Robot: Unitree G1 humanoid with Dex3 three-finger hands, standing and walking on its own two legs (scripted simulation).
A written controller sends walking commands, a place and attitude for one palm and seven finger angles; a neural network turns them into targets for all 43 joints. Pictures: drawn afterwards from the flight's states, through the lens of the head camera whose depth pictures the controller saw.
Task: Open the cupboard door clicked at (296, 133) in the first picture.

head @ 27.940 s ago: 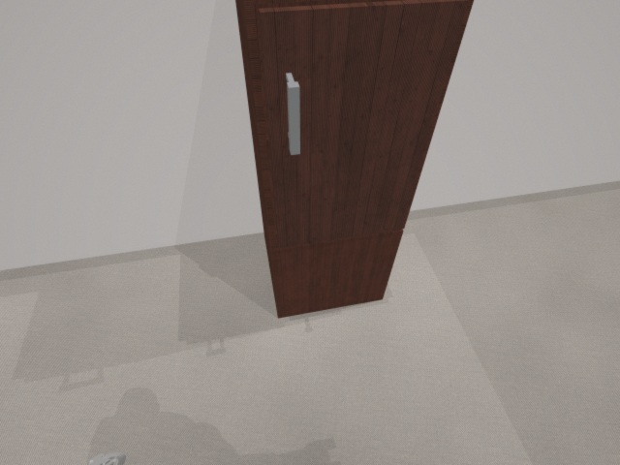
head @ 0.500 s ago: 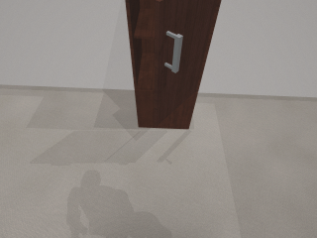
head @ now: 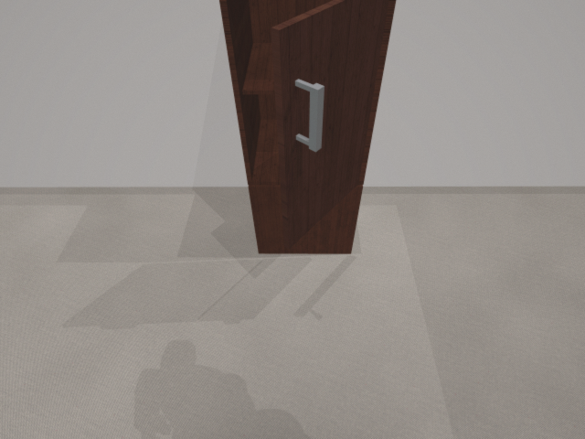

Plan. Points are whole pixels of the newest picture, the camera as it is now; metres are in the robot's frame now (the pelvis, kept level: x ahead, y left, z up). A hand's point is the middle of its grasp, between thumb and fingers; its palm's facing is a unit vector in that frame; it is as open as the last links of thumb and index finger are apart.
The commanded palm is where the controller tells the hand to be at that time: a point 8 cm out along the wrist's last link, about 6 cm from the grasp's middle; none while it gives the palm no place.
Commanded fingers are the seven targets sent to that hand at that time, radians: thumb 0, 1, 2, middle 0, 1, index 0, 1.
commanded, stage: let the arm hang, fingers relaxed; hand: left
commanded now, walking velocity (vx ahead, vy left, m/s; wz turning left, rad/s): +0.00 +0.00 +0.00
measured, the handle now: (308, 116) +0.68 +0.01 +0.08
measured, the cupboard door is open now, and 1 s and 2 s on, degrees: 50 50 50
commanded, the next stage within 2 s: look to check the result in 0.18 s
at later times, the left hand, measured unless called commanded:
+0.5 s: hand out of the picture +0.05 +0.21 -0.16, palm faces +0.02 -0.96 -0.28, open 7.4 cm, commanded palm none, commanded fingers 0.00 0.90 0.90 -0.20 -0.30 -0.20 -0.30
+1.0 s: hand out of the picture +0.10 +0.21 -0.16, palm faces +0.00 -0.95 -0.30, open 7.4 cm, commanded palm none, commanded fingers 0.00 0.90 0.90 -0.20 -0.30 -0.20 -0.30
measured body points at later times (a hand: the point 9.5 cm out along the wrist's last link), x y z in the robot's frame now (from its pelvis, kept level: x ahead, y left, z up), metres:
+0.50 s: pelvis +0.02 -0.01 +0.00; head +0.04 -0.02 +0.45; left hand +0.05 +0.26 -0.14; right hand +0.04 -0.26 -0.16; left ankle +0.02 +0.13 -0.74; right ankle +0.03 -0.10 -0.74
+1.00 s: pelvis +0.04 -0.01 +0.00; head +0.06 -0.02 +0.45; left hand +0.10 +0.26 -0.14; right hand +0.09 -0.28 -0.15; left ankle +0.02 +0.13 -0.74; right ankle +0.04 -0.10 -0.74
